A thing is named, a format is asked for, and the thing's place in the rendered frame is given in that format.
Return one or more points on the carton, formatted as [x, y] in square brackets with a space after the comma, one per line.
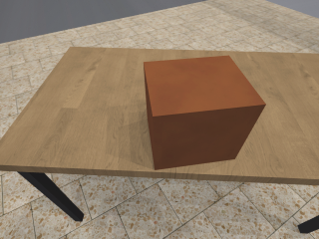
[199, 110]

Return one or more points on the table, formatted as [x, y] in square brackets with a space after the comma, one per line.
[90, 117]

